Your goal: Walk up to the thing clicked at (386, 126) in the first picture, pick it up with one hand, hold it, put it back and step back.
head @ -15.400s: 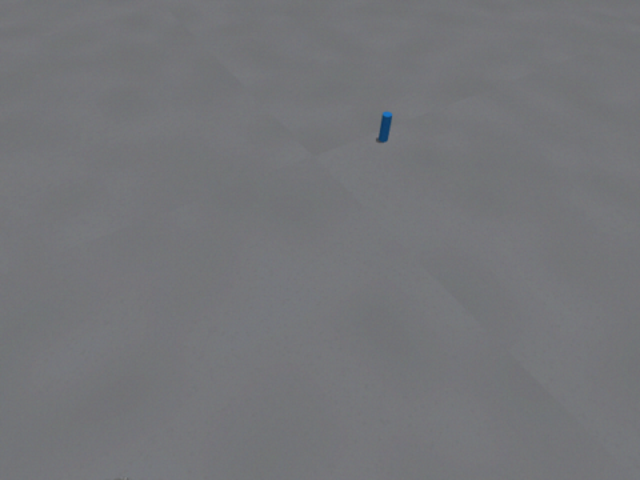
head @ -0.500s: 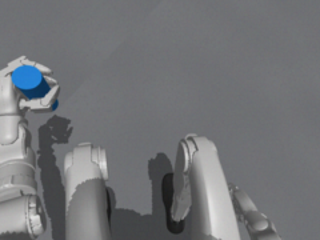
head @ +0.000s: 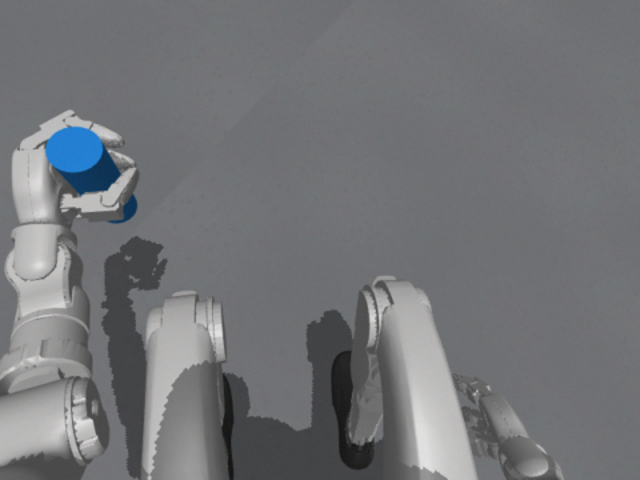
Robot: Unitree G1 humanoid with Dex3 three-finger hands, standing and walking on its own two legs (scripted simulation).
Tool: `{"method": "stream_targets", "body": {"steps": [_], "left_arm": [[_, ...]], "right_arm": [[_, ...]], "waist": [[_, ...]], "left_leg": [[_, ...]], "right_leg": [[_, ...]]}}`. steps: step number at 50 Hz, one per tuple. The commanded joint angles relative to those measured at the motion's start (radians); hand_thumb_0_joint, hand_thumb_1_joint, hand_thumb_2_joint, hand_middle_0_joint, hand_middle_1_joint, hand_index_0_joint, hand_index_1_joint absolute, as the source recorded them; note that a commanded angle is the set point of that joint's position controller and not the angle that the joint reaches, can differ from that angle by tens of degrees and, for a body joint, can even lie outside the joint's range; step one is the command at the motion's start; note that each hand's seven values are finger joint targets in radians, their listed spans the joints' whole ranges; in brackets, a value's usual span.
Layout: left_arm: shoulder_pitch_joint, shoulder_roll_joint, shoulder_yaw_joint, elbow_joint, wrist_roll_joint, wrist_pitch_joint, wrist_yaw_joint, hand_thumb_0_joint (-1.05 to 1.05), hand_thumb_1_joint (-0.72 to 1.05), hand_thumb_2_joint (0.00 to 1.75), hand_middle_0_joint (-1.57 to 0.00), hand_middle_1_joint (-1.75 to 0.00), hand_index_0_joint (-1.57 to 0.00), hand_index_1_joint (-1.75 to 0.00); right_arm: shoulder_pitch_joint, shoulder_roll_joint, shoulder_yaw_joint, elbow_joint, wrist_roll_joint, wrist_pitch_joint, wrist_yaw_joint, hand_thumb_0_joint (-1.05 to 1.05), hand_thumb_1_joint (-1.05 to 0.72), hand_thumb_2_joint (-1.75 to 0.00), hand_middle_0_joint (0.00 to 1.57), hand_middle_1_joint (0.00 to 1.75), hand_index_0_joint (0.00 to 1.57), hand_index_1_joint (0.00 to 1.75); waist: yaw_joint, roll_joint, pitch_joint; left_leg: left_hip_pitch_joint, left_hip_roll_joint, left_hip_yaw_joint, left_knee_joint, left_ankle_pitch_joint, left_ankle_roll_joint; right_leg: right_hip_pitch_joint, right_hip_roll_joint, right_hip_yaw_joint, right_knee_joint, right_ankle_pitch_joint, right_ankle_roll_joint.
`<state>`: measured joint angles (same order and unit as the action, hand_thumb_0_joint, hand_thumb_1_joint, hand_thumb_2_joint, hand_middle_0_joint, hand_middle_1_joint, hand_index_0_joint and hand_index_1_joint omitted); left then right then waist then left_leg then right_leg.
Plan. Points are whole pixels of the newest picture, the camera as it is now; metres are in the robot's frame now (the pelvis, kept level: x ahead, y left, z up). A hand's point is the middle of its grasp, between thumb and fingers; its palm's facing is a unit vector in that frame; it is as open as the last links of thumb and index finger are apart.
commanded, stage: settle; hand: left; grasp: from the side
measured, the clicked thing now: (99, 182) +0.45 +0.24 -0.05
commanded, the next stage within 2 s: lift in 0.12 s
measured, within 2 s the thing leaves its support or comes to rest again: neither
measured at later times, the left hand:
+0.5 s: hand (96, 166) +0.45 +0.23 +0.00, palm faces +0.09 -1.00 -0.05, open 6.7 cm
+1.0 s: hand (26, 113) +0.42 +0.22 +0.15, palm faces +0.10 -0.99 -0.05, open 6.7 cm
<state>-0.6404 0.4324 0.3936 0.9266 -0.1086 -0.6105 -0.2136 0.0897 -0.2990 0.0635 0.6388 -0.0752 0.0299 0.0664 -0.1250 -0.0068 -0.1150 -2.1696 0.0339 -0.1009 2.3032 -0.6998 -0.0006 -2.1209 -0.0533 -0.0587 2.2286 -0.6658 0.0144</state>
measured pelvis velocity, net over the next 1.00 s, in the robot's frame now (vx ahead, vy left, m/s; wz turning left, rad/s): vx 0.01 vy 0.00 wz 0.04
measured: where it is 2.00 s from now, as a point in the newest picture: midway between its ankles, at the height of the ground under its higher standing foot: (286, 441)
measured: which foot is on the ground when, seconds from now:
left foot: down 0.00-1.00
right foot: down 0.00-1.00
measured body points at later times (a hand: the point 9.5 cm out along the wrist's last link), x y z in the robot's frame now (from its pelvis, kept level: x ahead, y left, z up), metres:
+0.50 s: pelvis +0.00 +0.00 +0.02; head +0.19 +0.05 +0.42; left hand +0.44 +0.28 +0.01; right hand +0.13 -0.26 -0.10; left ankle +0.08 +0.12 -0.33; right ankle +0.10 -0.13 -0.33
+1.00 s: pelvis +0.01 +0.00 +0.13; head +0.18 +0.03 +0.55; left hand +0.40 +0.27 +0.15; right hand +0.19 -0.25 +0.01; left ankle +0.08 +0.13 -0.33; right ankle +0.10 -0.13 -0.33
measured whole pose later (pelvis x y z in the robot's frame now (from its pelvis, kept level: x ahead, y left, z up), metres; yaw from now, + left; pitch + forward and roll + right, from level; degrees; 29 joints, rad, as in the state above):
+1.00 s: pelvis +0.01 +0.00 +0.13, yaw +2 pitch +31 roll -4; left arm -0.38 0.31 0.28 0.48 -0.18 -0.37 -0.17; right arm 0.12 -0.27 0.00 0.59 0.03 0.01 0.00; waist -0.05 0.02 -0.19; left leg -1.76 0.04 -0.05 1.89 -0.67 0.00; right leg -1.74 -0.05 -0.04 1.84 -0.64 0.01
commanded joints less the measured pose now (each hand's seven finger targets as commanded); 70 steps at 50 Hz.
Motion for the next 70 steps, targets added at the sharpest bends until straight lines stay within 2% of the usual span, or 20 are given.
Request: {"method": "stream_targets", "body": {"steps": [1,4,7,9,13,18,22,25,27,31,34,36,38,42,43,46,48,55,60,70], "left_arm": [[-0.327,0.213,0.045,-0.217,-0.017,-0.077,0.009,0.0,0.45,1.33,-1.36,-1.41,-1.34,-1.43],[-0.302,0.17,0.018,-0.17,-0.014,-0.071,0.004,0.0,0.44,1.32,-1.36,-1.39,-1.34,-1.42],[-0.342,0.229,0.05,-0.21,-0.006,-0.076,0.015,0.0,0.45,1.32,-1.35,-1.39,-1.34,-1.41],[-0.323,0.171,0.025,-0.171,-0.008,-0.069,0.013,0.0,0.45,1.33,-1.35,-1.4,-1.33,-1.42],[-0.343,0.228,0.054,-0.207,-0.003,-0.074,0.021,0.0,0.42,1.2,-1.35,-1.39,-1.36,-1.38],[-0.28,0.18,0.025,-0.173,-0.017,-0.056,-0.004,0.0,0.39,1.18,-1.33,-1.37,-1.34,-1.36],[-0.319,0.215,0.041,-0.274,-0.036,-0.046,-0.021,0.0,0.44,1.17,-1.31,-1.36,-1.33,-1.34],[-0.297,0.146,0.002,-0.283,-0.05,-0.026,-0.026,0.0,0.43,1.2,-1.31,-1.36,-1.32,-1.35],[-0.214,0.161,0.031,-0.253,-0.048,-0.008,-0.018,0.0,0.44,1.19,-1.31,-1.36,-1.33,-1.35],[-0.243,0.173,0.021,-0.392,-0.06,0.004,-0.017,0.0,0.45,1.19,-1.31,-1.36,-1.33,-1.34],[-0.144,0.069,-0.036,-0.377,-0.076,0.04,-0.015,0.0,0.45,1.2,-1.3,-1.36,-1.32,-1.35],[-0.17,0.139,0.008,-0.464,-0.077,0.05,-0.005,0.0,0.45,1.2,-1.29,-1.35,-1.31,-1.33],[-0.15,0.124,-0.015,-0.516,-0.076,0.069,0.0,0.0,0.43,1.19,-1.29,-1.35,-1.32,-1.34],[-0.067,0.069,-0.052,-0.552,-0.084,0.119,0.019,0.0,0.45,1.2,-1.27,-1.34,-1.29,-1.33],[-0.066,0.093,-0.025,-0.593,-0.085,0.127,0.027,0.0,0.47,1.2,-1.27,-1.34,-1.29,-1.33],[-0.052,0.049,-0.079,-0.691,-0.098,0.157,0.033,0.0,0.48,1.19,-1.27,-1.34,-1.29,-1.32],[0.044,0.053,-0.065,-0.686,-0.092,0.188,0.053,0.0,0.47,1.19,-1.26,-1.33,-1.29,-1.31],[0.085,0.022,-0.111,-0.835,-0.093,0.244,0.104,0.0,0.44,1.21,-1.26,-1.34,-1.28,-1.33],[0.171,-0.009,-0.137,-0.772,-0.082,0.273,0.121,0.0,0.41,1.22,-1.29,-1.37,-1.31,-1.35],[0.198,-0.031,-0.158,-0.767,-0.077,0.249,0.118,0.0,0.42,1.22,-1.31,-1.37,-1.33,-1.36]], "right_arm": [[0.123,-0.205,-0.084,-0.054,-0.001,-0.018,-0.017,0.0,-0.89,-0.9,0.2,0.3,0.2,0.3],[0.125,-0.201,-0.083,-0.057,0.001,-0.019,-0.016,0.0,-0.89,-0.9,0.2,0.3,0.2,0.3],[0.139,-0.201,-0.087,-0.052,-0.003,-0.016,-0.02,0.0,-0.89,-0.9,0.2,0.3,0.2,0.3],[0.14,-0.196,-0.085,-0.048,-0.003,-0.017,-0.016,0.0,-0.89,-0.9,0.2,0.3,0.2,0.3],[0.143,-0.198,-0.089,-0.045,-0.001,-0.017,-0.02,0.0,-0.93,-0.9,0.2,0.3,0.2,0.3],[0.142,-0.2,-0.102,-0.063,0.014,-0.021,-0.023,0.0,-0.93,-0.9,0.2,0.3,0.2,0.3],[0.154,-0.195,-0.109,-0.066,0.028,-0.028,-0.033,0.0,-0.92,-0.9,0.2,0.3,0.2,0.3],[0.153,-0.188,-0.113,-0.075,0.038,-0.033,-0.038,0.0,-0.92,-0.9,0.2,0.3,0.2,0.3],[0.147,-0.191,-0.118,-0.079,0.045,-0.033,-0.043,0.0,-0.92,-0.9,0.2,0.3,0.2,0.3],[0.144,-0.183,-0.122,-0.096,0.057,-0.035,-0.051,0.0,-0.91,-0.9,0.2,0.3,0.2,0.3],[0.138,-0.168,-0.124,-0.114,0.068,-0.042,-0.053,0.0,-0.91,-0.9,0.2,0.3,0.2,0.3],[0.138,-0.168,-0.13,-0.111,0.071,-0.043,-0.06,0.0,-0.91,-0.9,0.2,0.3,0.2,0.3],[0.135,-0.159,-0.13,-0.12,0.077,-0.042,-0.062,0.0,-0.9,-0.9,0.2,0.3,0.2,0.3],[0.118,-0.153,-0.136,-0.141,0.093,-0.046,-0.072,0.0,-0.9,-0.89,0.2,0.3,0.2,0.3],[0.123,-0.15,-0.137,-0.137,0.096,-0.047,-0.074,0.0,-0.9,-0.89,0.2,0.3,0.2,0.3],[0.118,-0.14,-0.138,-0.141,0.106,-0.051,-0.082,0.0,-0.89,-0.89,0.2,0.3,0.2,0.3],[0.107,-0.141,-0.144,-0.152,0.114,-0.054,-0.09,0.0,-0.89,-0.89,0.2,0.3,0.2,0.3],[0.11,-0.109,-0.141,-0.15,0.123,-0.065,-0.108,0.0,-0.89,-0.89,0.2,0.3,0.2,0.3],[0.126,-0.099,-0.139,-0.135,0.123,-0.08,-0.119,0.0,-0.9,-0.89,0.2,0.3,0.2,0.3],[0.124,-0.089,-0.13,-0.135,0.117,-0.101,-0.111,0.0,-0.9,-0.89,0.2,0.3,0.2,0.3]], "waist": [[-0.008,0.16,-0.625],[-0.017,0.168,-0.618],[-0.002,0.168,-0.672],[-0.016,0.166,-0.634],[0.007,0.174,-0.663],[0.006,0.168,-0.674],[0.018,0.162,-0.713],[0.002,0.154,-0.689],[0.028,0.147,-0.661],[0.037,0.157,-0.704],[0.018,0.123,-0.665],[0.038,0.117,-0.687],[0.048,0.124,-0.686],[0.047,0.103,-0.636],[0.059,0.099,-0.646],[0.056,0.109,-0.654],[0.067,0.094,-0.629],[0.072,0.076,-0.609],[0.058,0.038,-0.521],[0.087,0.088,-0.409]], "left_leg": [[0.43,-0.027,0.05,-0.295,0.112,0.027],[0.439,-0.028,0.048,-0.309,0.118,0.024],[0.462,-0.028,0.057,-0.301,0.148,0.026],[0.457,-0.028,0.05,-0.316,0.136,0.023],[0.463,-0.03,0.056,-0.324,0.135,0.024],[0.501,-0.03,0.053,-0.359,0.112,0.025],[0.512,-0.033,0.063,-0.376,0.115,0.028],[0.537,-0.031,0.053,-0.403,0.12,0.026],[0.551,-0.03,0.045,-0.43,0.107,0.025],[0.599,-0.028,0.041,-0.471,0.115,0.024],[0.613,-0.026,0.041,-0.502,0.119,0.026],[0.624,-0.026,0.053,-0.517,0.124,0.031],[0.649,-0.026,0.054,-0.549,0.117,0.029],[0.709,-0.02,0.041,-0.618,0.071,0.029],[0.726,-0.02,0.041,-0.632,0.085,0.028],[0.805,-0.018,0.036,-0.684,0.109,0.025],[0.854,-0.016,0.028,-0.729,0.12,0.023],[0.988,-0.016,0.04,-0.845,0.195,0.021],[1.074,-0.015,0.047,-0.918,0.309,0.024],[1.281,-0.008,0.037,-1.122,0.316,0.006]], "right_leg": [[0.352,0.048,-0.039,-0.24,0.135,-0.052],[0.346,0.045,-0.042,-0.239,0.138,-0.053],[0.377,0.046,-0.031,-0.248,0.162,-0.052],[0.359,0.044,-0.038,-0.245,0.153,-0.053],[0.373,0.045,-0.032,-0.252,0.148,-0.055],[0.378,0.044,-0.031,-0.275,0.128,-0.055],[0.429,0.041,-0.019,-0.306,0.132,-0.055],[0.417,0.039,-0.019,-0.327,0.138,-0.056],[0.416,0.035,-0.018,-0.346,0.128,-0.056],[0.465,0.034,-0.01,-0.379,0.134,-0.057],[0.497,0.035,-0.01,-0.426,0.138,-0.053],[0.554,0.035,0.003,-0.463,0.144,-0.05],[0.584,0.035,0.008,-0.489,0.133,-0.052],[0.613,0.035,0.013,-0.563,0.099,-0.048],[0.646,0.034,0.017,-0.578,0.112,-0.047],[0.699,0.035,0.02,-0.628,0.138,-0.047],[0.722,0.036,0.017,-0.664,0.149,-0.045],[0.927,0.042,0.031,-0.812,0.219,-0.038],[1.037,0.046,0.023,-0.901,0.329,-0.034],[1.158,0.05,0.012,-1.052,0.322,-0.039]]}}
